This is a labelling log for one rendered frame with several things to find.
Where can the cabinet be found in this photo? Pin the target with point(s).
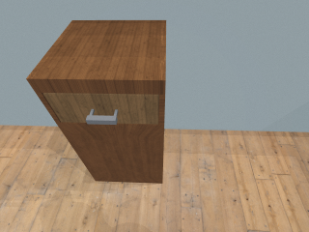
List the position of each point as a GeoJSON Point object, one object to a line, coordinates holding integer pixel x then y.
{"type": "Point", "coordinates": [110, 57]}

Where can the handle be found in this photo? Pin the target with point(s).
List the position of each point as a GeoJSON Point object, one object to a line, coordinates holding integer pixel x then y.
{"type": "Point", "coordinates": [92, 119]}

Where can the drawer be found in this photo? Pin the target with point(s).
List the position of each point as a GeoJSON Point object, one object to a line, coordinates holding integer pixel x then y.
{"type": "Point", "coordinates": [132, 108]}

